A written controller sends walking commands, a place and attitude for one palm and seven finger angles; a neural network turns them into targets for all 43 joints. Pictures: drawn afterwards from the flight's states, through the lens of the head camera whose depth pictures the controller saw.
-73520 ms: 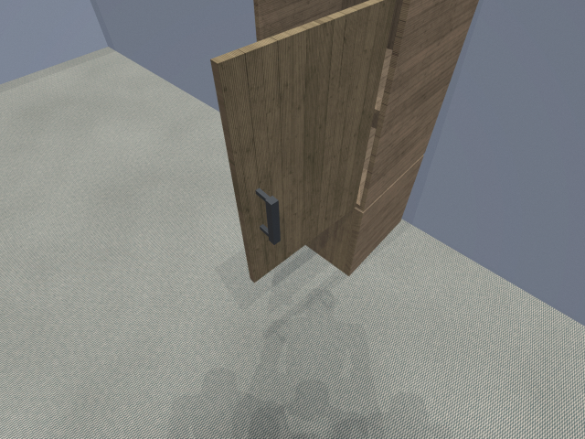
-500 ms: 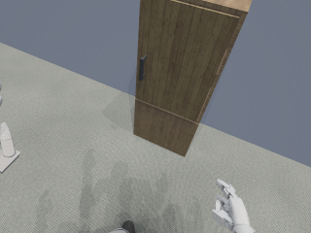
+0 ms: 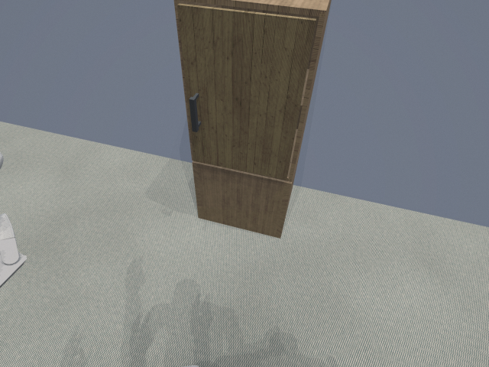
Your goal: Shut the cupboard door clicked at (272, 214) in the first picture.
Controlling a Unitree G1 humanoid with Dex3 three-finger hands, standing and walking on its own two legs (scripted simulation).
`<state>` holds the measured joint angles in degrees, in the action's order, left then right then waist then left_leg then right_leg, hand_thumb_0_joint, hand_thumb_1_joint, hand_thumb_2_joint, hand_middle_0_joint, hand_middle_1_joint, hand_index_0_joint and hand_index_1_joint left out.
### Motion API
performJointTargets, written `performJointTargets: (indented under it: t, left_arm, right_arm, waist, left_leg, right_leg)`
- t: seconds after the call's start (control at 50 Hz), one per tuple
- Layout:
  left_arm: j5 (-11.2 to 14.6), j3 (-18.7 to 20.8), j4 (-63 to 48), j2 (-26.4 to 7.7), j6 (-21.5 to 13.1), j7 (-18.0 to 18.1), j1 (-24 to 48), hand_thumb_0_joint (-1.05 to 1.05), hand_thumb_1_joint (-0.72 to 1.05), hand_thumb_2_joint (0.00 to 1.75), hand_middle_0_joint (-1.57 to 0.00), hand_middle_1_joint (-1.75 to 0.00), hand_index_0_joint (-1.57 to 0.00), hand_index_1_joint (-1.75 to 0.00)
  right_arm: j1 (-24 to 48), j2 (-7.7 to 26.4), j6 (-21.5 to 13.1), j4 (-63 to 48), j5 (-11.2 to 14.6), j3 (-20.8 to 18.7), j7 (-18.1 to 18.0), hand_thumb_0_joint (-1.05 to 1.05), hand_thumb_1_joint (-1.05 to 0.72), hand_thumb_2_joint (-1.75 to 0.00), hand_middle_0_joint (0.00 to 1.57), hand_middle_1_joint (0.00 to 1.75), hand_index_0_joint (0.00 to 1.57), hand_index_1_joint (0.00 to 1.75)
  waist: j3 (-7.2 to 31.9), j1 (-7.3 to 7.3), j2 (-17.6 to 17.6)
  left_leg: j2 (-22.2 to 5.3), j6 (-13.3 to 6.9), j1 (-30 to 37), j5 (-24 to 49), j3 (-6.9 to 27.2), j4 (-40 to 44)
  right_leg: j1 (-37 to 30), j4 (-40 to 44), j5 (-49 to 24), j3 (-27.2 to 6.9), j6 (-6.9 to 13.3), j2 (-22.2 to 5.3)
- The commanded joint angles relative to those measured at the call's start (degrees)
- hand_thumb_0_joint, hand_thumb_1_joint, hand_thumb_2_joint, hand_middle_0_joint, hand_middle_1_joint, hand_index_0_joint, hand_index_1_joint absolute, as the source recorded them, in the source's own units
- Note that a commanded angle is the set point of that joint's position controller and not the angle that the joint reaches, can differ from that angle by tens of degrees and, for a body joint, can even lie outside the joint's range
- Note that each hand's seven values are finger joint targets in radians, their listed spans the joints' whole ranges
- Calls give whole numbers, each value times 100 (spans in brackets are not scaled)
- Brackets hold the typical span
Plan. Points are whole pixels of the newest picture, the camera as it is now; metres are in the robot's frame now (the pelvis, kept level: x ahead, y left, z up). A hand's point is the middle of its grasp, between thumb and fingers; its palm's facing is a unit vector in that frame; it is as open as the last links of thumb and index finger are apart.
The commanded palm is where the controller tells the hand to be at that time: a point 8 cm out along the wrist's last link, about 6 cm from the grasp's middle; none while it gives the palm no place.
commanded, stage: stop stepping back and stand still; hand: left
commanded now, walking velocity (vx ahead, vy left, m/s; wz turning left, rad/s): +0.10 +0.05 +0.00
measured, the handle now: (196, 112) +0.97 +0.20 -0.08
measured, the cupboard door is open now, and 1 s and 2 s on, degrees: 1 1 1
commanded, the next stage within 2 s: let the arm hang, fingers relaxed in 0.04 s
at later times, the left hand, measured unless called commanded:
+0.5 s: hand out of the picture +0.02 +0.22 -0.17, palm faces +0.11 -0.98 -0.18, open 6.8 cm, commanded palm none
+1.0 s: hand out of the picture +0.02 +0.25 -0.16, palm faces +0.05 -0.97 -0.22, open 7.4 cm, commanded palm none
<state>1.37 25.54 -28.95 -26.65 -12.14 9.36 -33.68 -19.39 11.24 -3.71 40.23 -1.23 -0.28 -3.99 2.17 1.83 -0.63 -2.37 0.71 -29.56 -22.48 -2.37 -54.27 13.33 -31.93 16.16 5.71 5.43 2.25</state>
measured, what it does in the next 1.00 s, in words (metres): steps on the spot: left foot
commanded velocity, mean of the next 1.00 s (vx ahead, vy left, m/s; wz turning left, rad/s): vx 0.01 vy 0.00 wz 0.00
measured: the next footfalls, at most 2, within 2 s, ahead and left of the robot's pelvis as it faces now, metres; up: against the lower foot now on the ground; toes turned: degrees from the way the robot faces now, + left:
left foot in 0.18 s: +0.10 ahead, +0.17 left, +0.00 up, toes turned +6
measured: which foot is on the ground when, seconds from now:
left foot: up 0.00-0.16, down 0.18-1.00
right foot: down 0.00-1.00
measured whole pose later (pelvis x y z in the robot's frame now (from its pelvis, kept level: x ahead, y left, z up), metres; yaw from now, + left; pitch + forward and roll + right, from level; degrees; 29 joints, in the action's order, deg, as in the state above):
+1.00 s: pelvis +0.02 +0.05 +0.01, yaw +2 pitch -2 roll +0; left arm -1.1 1.0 65.0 -11.4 0.5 0.8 -15.2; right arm -14.9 10.2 0.8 64.6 -1.1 -0.7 -1.3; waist -1.3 0.1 0.2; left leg -0.7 -1.1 -12.0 -8.2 -4.6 -22.1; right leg 7.1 -23.1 13.9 4.0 -0.8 -2.5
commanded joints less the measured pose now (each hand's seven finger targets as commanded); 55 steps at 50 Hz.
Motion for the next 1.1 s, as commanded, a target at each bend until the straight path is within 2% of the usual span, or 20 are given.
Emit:
performJointTargets:
  t: [0.0,0.06,0.1,0.12,0.14,0.16,0.18,0.2,0.22,0.24,0.28,0.3,0.34,0.36,0.4,0.42,0.54,0.66,0.92,1.08]
  left_arm:
    - [5,479,-134,-701,-257,156,769,0,90,90,-20,-30,-20,-30]
    - [-32,239,-464,-692,-278,167,1397,0,90,90,-20,-30,-20,-30]
    - [-44,208,-564,-670,-249,212,1263,0,90,90,-20,-30,-20,-30]
    - [-459,-1905,3516,765,884,-651,1216,0,90,90,-20,-30,-20,-30]
    - [-259,-1967,3629,1000,1295,-873,696,0,90,90,-20,-30,-20,-30]
    - [-281,-2107,3797,1316,1395,-892,744,0,90,90,-20,-30,-20,-30]
    - [-342,-2155,3960,1241,1372,-917,942,0,90,90,-20,-30,-20,-30]
    - [-314,-2141,4126,1137,1331,-961,1174,0,90,90,-20,-30,-20,-30]
    - [-297,-2106,4515,958,1315,-969,1370,0,90,90,-20,-30,-20,-30]
    - [-282,-2106,4970,764,1284,-958,1404,0,90,90,-20,-30,-20,-30]
    - [-308,-2135,5880,399,1181,-945,1661,0,90,90,-20,-30,-20,-30]
    - [-292,-2200,6244,355,1180,-927,1891,0,90,90,-20,-30,-20,-30]
    - [-268,-2296,6873,470,1187,-898,2149,0,90,90,-20,-30,-20,-30]
    - [-248,-2335,7155,525,1189,-883,2134,0,90,90,-20,-30,-20,-30]
    - [-262,-2245,7572,966,1201,-857,1779,0,90,90,-20,-30,-20,-30]
    - [-249,-2263,7778,917,1218,-855,1664,0,90,90,-20,-30,-20,-30]
    - [-232,-2341,8674,943,1167,-864,1415,0,90,90,-20,-30,-20,-30]
    - [-225,-2365,9154,807,1160,-845,1368,0,90,90,-20,-30,-20,-30]
    - [-248,-2350,9316,814,1213,-806,1477,0,90,90,-20,-30,-20,-30]
    - [-243,-2341,9241,826,1160,-787,1620,0,90,90,-20,-30,-20,-30]
  right_arm:
    - [867,713,-342,-999,48,-201,-90,0,-90,-90,20,30,20,30]
    - [1082,709,-464,-1012,51,-190,-166,0,-90,-90,20,30,20,30]
    - [1042,668,-522,-1030,25,-163,-200,0,-90,-90,20,30,20,30]
    - [654,1218,-502,37,-24,-249,504,0,-90,-90,20,30,20,30]
    - [537,1038,-129,-229,39,-172,504,0,-90,-90,20,30,20,30]
    - [659,1206,42,-299,-26,-222,462,0,-90,-90,20,30,20,30]
    - [703,1314,136,-387,-127,-212,413,0,-90,-90,20,30,20,30]
    - [814,1349,115,-454,-152,-174,359,0,-90,-90,20,30,20,30]
    - [917,1302,120,-364,-130,-150,344,0,-90,-90,20,30,20,30]
    - [1040,1233,143,-247,-93,-116,344,0,-90,-90,20,30,20,30]
    - [1106,918,300,-12,-56,-72,353,0,-90,-90,20,30,20,30]
    - [1029,822,396,168,-80,-59,358,0,-90,-90,20,30,20,30]
    - [797,647,460,565,-68,-30,371,0,-90,-90,20,30,20,30]
    - [739,672,456,736,-51,-20,377,0,-90,-90,20,30,20,30]
    - [655,552,425,971,-85,-62,329,0,-90,-90,20,30,20,30]
    - [684,534,426,1070,-73,-65,317,0,-90,-90,20,30,20,30]
    - [436,610,338,1581,3,-128,243,0,-90,-90,20,30,20,30]
    - [329,772,333,1959,52,-145,222,0,-90,-90,20,30,20,30]
    - [295,754,345,2198,19,-174,235,0,-90,-90,20,30,20,30]
    - [319,615,311,2209,28,-153,244,0,-90,-90,20,30,20,30]
  waist:
    - [-640,-23,-396]
    - [-714,-109,-512]
    - [-542,-134,-442]
    - [-778,288,327]
    - [-142,-72,1079]
    - [-12,-235,1146]
    - [1,-262,466]
    - [9,-258,209]
    - [123,-285,129]
    - [193,-362,-410]
    - [-102,-212,-1492]
    - [-335,-89,-1422]
    - [-482,64,-610]
    - [-477,75,-176]
    - [-334,-32,802]
    - [-358,-110,1146]
    - [-110,-174,395]
    - [-424,-179,96]
    - [-765,-200,218]
    - [-644,-183,-27]
  left_leg:
    - [-283,-20,-354,303,155,-96]
    - [-197,-116,549,314,-150,1077]
    - [11,-142,1244,518,-384,1872]
    - [-524,-141,1304,2162,7,1946]
    - [-761,-364,1512,2852,890,2405]
    - [-1370,-656,1224,2751,1237,2702]
    - [-1442,-835,755,2397,1515,2731]
    - [-1359,-881,541,2585,1707,2804]
    - [-1143,-759,391,2521,1499,2777]
    - [-829,-560,253,2130,1114,2594]
    - [7,-61,811,1054,233,1881]
    - [78,-13,1138,617,163,1788]
    - [29,-24,1645,939,151,2092]
    - [-87,-35,1926,1314,262,2364]
    - [-275,-114,1746,877,501,2925]
    - [-291,-146,1450,616,560,3168]
    - [-432,-195,1653,1066,587,3507]
    - [-439,-221,1853,1212,537,3616]
    - [-433,-220,1573,434,628,4021]
    - [-398,-215,1827,1380,419,3733]
  right_leg:
    - [847,2063,1978,-2016,553,-1793]
    - [1087,1961,1957,-1548,377,-1650]
    - [1043,1732,1896,-1323,241,-1408]
    - [1495,-30,-601,-145,-136,-1565]
    - [1309,-831,-152,-320,-513,-707]
    - [1162,-1471,908,-100,-615,-507]
    - [881,-1446,1397,-166,-607,-416]
    - [604,-1162,903,-186,-599,-429]
    - [90,-770,353,-233,-583,-446]
    - [-396,-249,-118,-490,-530,-561]
    - [375,1098,-372,-1447,-100,-1462]
    - [831,1402,-149,-1559,97,-1640]
    - [1152,1473,479,-1270,19,-1387]
    - [1227,1361,621,-1063,-116,-1143]
    - [777,1324,705,-825,-276,-867]
    - [407,1264,440,-767,-302,-791]
    - [-298,1352,-368,-614,-312,-784]
    - [-214,1507,-273,-571,-305,-830]
    - [-215,1370,-85,-553,-351,-794]
    - [-254,1438,-481,-607,-360,-877]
